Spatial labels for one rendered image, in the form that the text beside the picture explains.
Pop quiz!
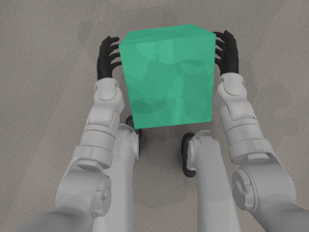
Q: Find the left robot upper arm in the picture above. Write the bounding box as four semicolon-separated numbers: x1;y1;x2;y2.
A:
15;169;112;232

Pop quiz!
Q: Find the right robot hand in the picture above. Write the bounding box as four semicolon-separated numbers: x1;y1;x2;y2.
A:
213;30;239;76

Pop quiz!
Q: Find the carton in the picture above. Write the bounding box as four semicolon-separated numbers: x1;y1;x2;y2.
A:
118;24;216;130

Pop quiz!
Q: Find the right robot forearm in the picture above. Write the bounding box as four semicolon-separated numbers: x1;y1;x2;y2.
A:
213;72;296;201

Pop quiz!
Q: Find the robot left shin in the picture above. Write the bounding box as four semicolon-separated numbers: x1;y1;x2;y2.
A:
118;124;136;134

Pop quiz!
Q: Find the left robot forearm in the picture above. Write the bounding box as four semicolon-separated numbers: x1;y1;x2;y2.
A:
55;77;125;206

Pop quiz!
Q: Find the right robot upper arm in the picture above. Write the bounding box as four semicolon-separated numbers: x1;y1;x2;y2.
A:
232;163;309;232

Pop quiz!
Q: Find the left robot hand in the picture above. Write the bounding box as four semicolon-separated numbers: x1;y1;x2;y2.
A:
97;36;122;81

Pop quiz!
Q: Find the robot left thigh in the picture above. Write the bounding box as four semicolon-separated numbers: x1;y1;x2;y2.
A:
92;130;139;232

